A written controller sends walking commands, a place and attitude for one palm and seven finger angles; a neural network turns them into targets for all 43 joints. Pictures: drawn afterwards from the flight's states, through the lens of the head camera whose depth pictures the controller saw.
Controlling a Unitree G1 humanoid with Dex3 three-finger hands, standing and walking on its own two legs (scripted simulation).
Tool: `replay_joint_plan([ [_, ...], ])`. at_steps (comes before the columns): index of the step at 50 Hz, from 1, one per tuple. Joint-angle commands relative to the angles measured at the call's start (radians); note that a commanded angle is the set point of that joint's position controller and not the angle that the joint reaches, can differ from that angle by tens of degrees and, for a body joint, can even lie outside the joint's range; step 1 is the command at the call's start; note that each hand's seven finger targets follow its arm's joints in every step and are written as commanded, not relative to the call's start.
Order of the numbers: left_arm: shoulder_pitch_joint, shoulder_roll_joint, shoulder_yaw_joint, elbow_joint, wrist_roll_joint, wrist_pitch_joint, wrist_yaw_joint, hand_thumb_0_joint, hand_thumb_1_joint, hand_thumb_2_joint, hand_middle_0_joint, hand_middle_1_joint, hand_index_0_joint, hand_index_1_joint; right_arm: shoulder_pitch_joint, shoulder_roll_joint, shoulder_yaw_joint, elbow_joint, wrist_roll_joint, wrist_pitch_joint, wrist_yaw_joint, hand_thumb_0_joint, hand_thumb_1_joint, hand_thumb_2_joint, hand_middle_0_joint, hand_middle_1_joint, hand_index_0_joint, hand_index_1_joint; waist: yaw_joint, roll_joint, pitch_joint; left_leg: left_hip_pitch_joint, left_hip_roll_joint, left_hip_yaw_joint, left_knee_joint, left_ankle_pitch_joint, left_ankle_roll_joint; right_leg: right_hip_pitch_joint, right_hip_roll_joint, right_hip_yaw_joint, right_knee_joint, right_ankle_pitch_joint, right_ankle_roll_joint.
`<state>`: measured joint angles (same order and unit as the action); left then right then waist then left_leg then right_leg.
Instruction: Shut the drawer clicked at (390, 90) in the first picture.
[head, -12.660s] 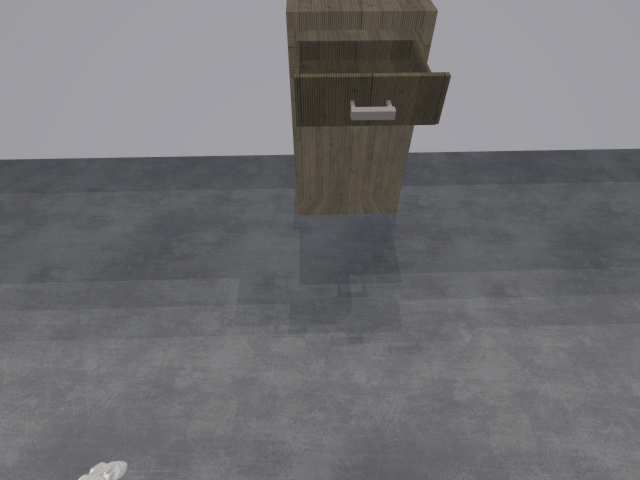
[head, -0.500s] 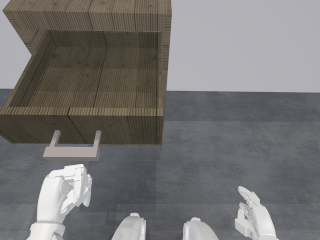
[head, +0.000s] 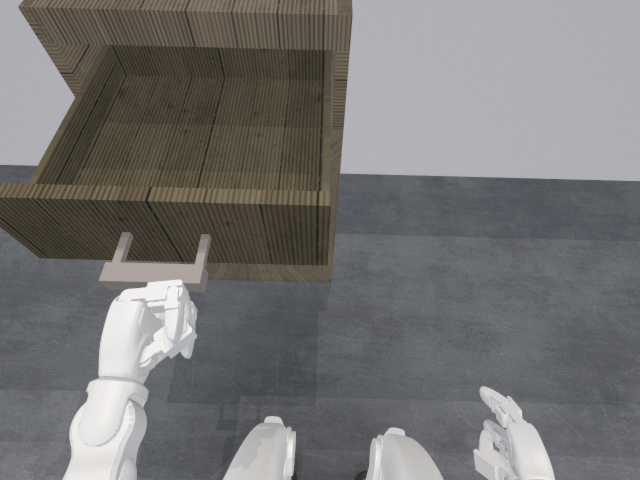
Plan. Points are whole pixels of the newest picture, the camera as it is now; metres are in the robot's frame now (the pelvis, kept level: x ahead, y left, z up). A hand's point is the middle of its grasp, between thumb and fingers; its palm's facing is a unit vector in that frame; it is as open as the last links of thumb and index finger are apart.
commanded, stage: push the drawer shut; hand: left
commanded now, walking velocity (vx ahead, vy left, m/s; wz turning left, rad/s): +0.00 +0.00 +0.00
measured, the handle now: (160, 259) +0.36 +0.22 +0.05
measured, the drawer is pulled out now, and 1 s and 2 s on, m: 0.28 0.15 0.04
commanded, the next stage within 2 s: none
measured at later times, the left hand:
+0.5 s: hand (193, 271) +0.35 +0.18 +0.04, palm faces +0.02 -1.00 -0.04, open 2.8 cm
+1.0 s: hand (202, 231) +0.41 +0.18 +0.04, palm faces +0.03 -1.00 -0.04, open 2.7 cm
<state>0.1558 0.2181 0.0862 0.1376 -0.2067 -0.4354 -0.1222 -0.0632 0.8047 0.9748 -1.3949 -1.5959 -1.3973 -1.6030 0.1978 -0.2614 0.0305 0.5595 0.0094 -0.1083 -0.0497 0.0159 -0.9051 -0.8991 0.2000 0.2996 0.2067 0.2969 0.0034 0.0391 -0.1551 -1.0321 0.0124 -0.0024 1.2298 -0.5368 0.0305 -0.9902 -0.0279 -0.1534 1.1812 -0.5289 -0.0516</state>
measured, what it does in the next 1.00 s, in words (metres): stands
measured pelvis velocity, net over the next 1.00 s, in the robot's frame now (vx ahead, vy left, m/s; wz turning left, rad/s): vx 0.00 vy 0.01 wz -0.02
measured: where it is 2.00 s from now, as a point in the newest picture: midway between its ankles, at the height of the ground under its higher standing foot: outside the picture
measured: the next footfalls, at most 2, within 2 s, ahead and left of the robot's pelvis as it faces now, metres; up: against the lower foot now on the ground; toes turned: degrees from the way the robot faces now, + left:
none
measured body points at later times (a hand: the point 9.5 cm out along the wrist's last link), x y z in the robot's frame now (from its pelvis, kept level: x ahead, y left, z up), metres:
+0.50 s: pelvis -0.01 +0.00 +0.01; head +0.09 +0.01 +0.45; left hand +0.34 +0.24 +0.04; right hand +0.13 -0.25 -0.10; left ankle +0.03 +0.10 -0.64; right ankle +0.02 -0.10 -0.64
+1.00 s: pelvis +0.00 +0.01 +0.01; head +0.11 +0.02 +0.44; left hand +0.40 +0.24 +0.04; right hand +0.10 -0.25 -0.11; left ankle +0.03 +0.10 -0.64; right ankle +0.02 -0.10 -0.64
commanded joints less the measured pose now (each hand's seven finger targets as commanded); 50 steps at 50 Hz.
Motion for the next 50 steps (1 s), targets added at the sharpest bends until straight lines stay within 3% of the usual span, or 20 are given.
replay_joint_plan([
  [1,-0.348,0.121,0.055,-0.18,-0.007,-0.034,0.008,0.0,0.9,0.9,-1.4,-1.6,-1.4,-1.6,-0.015,-0.129,-0.054,-0.125,0.012,-0.051,-0.014,0.0,-0.9,-0.9,0.2,0.3,0.2,0.3,-0.076,0.01,-0.283,0.2,-0.011,-0.058,-0.201,0.123,0.002,0.176,0.029,0.125,-0.217,0.081,0.028],
  [2,-0.374,0.121,0.051,-0.159,-0.008,-0.03,0.01,0.0,0.9,0.9,-1.4,-1.6,-1.4,-1.6,-0.015,-0.131,-0.052,-0.12,0.01,-0.051,-0.016,0.0,-0.9,-0.9,0.2,0.3,0.2,0.3,-0.086,-0.015,-0.282,0.186,-0.01,-0.058,-0.196,0.117,0.007,0.178,0.03,0.13,-0.22,0.075,0.031],
  [3,-0.394,0.14,0.077,-0.14,-0.01,-0.031,0.013,0.0,0.9,0.9,-1.4,-1.6,-1.4,-1.6,-0.015,-0.129,-0.052,-0.117,0.012,-0.05,-0.017,0.0,-0.9,-0.9,0.2,0.3,0.2,0.3,-0.076,-0.015,-0.284,0.177,-0.011,-0.053,-0.197,0.109,0.004,0.191,0.028,0.139,-0.227,0.061,0.031],
  [4,-0.411,0.137,0.075,-0.135,-0.014,-0.031,0.01,0.0,0.9,0.9,-1.4,-1.6,-1.4,-1.6,-0.02,-0.127,-0.051,-0.115,0.012,-0.052,-0.016,0.0,-0.9,-0.9,0.2,0.3,0.2,0.3,-0.074,0.012,-0.287,0.179,-0.014,-0.049,-0.2,0.098,0.003,0.196,0.027,0.144,-0.232,0.05,0.03],
  [7,-0.455,0.18,0.124,-0.062,-0.02,-0.031,0.009,0.0,0.9,0.9,-1.4,-1.6,-1.4,-1.6,-0.012,-0.131,-0.048,-0.105,0.014,-0.047,-0.019,0.0,-0.9,-0.9,0.2,0.3,0.2,0.3,-0.077,-0.035,-0.277,0.149,-0.012,-0.045,-0.201,0.093,0.005,0.22,0.027,0.156,-0.247,0.032,0.032],
  [8,-0.49,0.155,0.105,-0.051,-0.022,-0.035,0.005,0.0,0.9,0.9,-1.4,-1.6,-1.4,-1.6,-0.016,-0.126,-0.046,-0.105,0.015,-0.048,-0.019,0.0,-0.9,-0.9,0.2,0.3,0.2,0.3,-0.081,-0.026,-0.269,0.153,-0.013,-0.041,-0.201,0.093,0.005,0.218,0.026,0.159,-0.249,0.034,0.033],
  [12,-0.533,0.2,0.155,0.017,-0.028,-0.042,0.002,0.0,0.9,0.9,-1.4,-1.6,-1.4,-1.6,-0.008,-0.13,-0.047,-0.097,0.015,-0.045,-0.018,0.0,-0.9,-0.9,0.2,0.3,0.2,0.3,-0.073,-0.008,-0.274,0.148,-0.011,-0.037,-0.205,0.102,0.002,0.232,0.025,0.169,-0.256,0.035,0.031],
  [15,-0.59,0.18,0.14,0.07,-0.027,-0.048,-0.006,0.0,0.9,0.9,-1.4,-1.6,-1.4,-1.6,-0.002,-0.131,-0.046,-0.09,0.016,-0.042,-0.016,0.0,-0.9,-0.9,0.2,0.3,0.2,0.3,-0.082,0.001,-0.259,0.158,-0.013,-0.034,-0.214,0.095,0.0,0.219,0.024,0.165,-0.258,0.04,0.032],
  [17,-0.634,0.216,0.166,0.098,-0.022,-0.053,-0.007,0.0,0.9,0.9,-1.4,-1.6,-1.4,-1.6,0.009,-0.137,-0.047,-0.081,0.016,-0.039,-0.017,0.0,-0.9,-0.9,0.2,0.3,0.2,0.3,-0.081,0.003,-0.269,0.161,-0.009,-0.038,-0.215,0.102,0.0,0.215,0.027,0.163,-0.25,0.048,0.03],
  [19,-0.649,0.203,0.162,0.098,-0.024,-0.059,-0.009,0.0,0.9,0.9,-1.4,-1.6,-1.4,-1.6,0.017,-0.136,-0.051,-0.079,0.013,-0.039,-0.014,0.0,-0.9,-0.9,0.2,0.3,0.2,0.3,-0.075,0.03,-0.309,0.198,-0.01,-0.038,-0.219,0.138,-0.002,0.221,0.025,0.155,-0.241,0.096,0.03],
  [21,-0.656,0.194,0.159,0.127,-0.024,-0.058,-0.011,0.0,0.9,0.9,-1.4,-1.6,-1.4,-1.6,0.027,-0.139,-0.053,-0.075,0.012,-0.036,-0.011,0.0,-0.9,-0.9,0.2,0.3,0.2,0.3,-0.078,0.014,-0.311,0.208,-0.01,-0.04,-0.224,0.153,-0.002,0.22,0.027,0.147,-0.239,0.117,0.031],
  [22,-0.664,0.207,0.17,0.144,-0.024,-0.059,-0.01,0.0,0.9,0.9,-1.4,-1.6,-1.4,-1.6,0.034,-0.145,-0.055,-0.07,0.012,-0.034,-0.012,0.0,-0.9,-0.9,0.2,0.3,0.2,0.3,-0.086,-0.03,-0.318,0.206,-0.005,-0.049,-0.223,0.169,0.001,0.218,0.031,0.14,-0.23,0.133,0.032],
  [25,-0.688,0.2,0.163,0.143,-0.017,-0.07,-0.012,0.0,0.9,0.9,-1.4,-1.6,-1.4,-1.6,0.043,-0.144,-0.06,-0.065,0.01,-0.028,-0.008,0.0,-0.9,-0.9,0.2,0.3,0.2,0.3,-0.075,0.025,-0.344,0.243,-0.006,-0.045,-0.231,0.201,-0.005,0.216,0.029,0.136,-0.223,0.167,0.029],
  [31,-0.78,0.226,0.19,0.226,-0.009,-0.079,-0.004,0.0,0.9,0.9,-1.4,-1.6,-1.4,-1.6,0.061,-0.148,-0.061,-0.045,0.007,-0.01,-0.006,0.0,-0.9,-0.9,0.2,0.3,0.2,0.3,-0.096,-0.026,-0.321,0.211,-0.004,-0.044,-0.226,0.18,-0.004,0.206,0.03,0.138,-0.227,0.153,0.035],
  [32,-0.8,0.249,0.205,0.231,-0.007,-0.085,-0.004,0.0,0.9,0.9,-1.4,-1.6,-1.4,-1.6,0.064,-0.15,-0.061,-0.045,0.006,-0.008,-0.009,0.0,-0.9,-0.9,0.2,0.3,0.2,0.3,-0.093,-0.017,-0.332,0.211,-0.003,-0.047,-0.224,0.187,-0.003,0.207,0.032,0.138,-0.22,0.157,0.032],
  [36,-0.832,0.246,0.207,0.268,-0.003,-0.091,-0.009,0.0,0.9,0.9,-1.4,-1.6,-1.4,-1.6,0.075,-0.148,-0.06,-0.041,0.006,0.005,-0.006,0.0,-0.9,-0.9,0.2,0.3,0.2,0.3,-0.085,0.027,-0.353,0.256,-0.003,-0.05,-0.234,0.221,-0.011,0.197,0.032,0.13,-0.214,0.185,0.027],
  [42,-0.958,0.21,0.16,0.318,0.012,-0.093,0.004,0.0,0.9,0.9,-1.4,-1.6,-1.4,-1.6,0.103,-0.157,-0.063,-0.022,0.002,0.016,-0.001,0.0,-0.9,-0.9,0.2,0.3,0.2,0.3,-0.12,0.038,-0.357,0.329,0.007,-0.081,-0.239,0.248,-0.018,0.111,0.037,0.105,-0.201,0.191,0.025],
  [46,-1.039,0.235,0.173,0.388,0.025,-0.101,0.012,0.0,0.9,0.9,-1.4,-1.6,-1.4,-1.6,0.108,-0.159,-0.061,-0.008,0.002,0.028,-0.002,0.0,-0.9,-0.9,0.2,0.3,0.2,0.3,-0.13,0.011,-0.349,0.284,0.002,-0.071,-0.232,0.201,-0.013,0.121,0.035,0.117,-0.208,0.167,0.03],
  [48,-1.052,0.283,0.215,0.416,0.032,-0.11,0.013,0.0,0.9,0.9,-1.4,-1.6,-1.4,-1.6,0.116,-0.163,-0.061,-0.006,-0.002,0.034,-0.003,0.0,-0.9,-0.9,0.2,0.3,0.2,0.3,-0.12,0.016,-0.38,0.286,0.001,-0.072,-0.227,0.213,-0.013,0.128,0.035,0.119,-0.202,0.172,0.028],
  [50,-1.088,0.268,0.198,0.426,0.032,-0.114,0.007,0.0,0.9,0.9,-1.4,-1.6,-1.4,-1.6,0.12,-0.159,-0.059,-0.006,-0.002,0.039,-0.001,0.0,-0.9,-0.9,0.2,0.3,0.2,0.3,-0.124,0.04,-0.389,0.302,0.001,-0.073,-0.228,0.234,-0.015,0.126,0.036,0.118,-0.199,0.185,0.027],
])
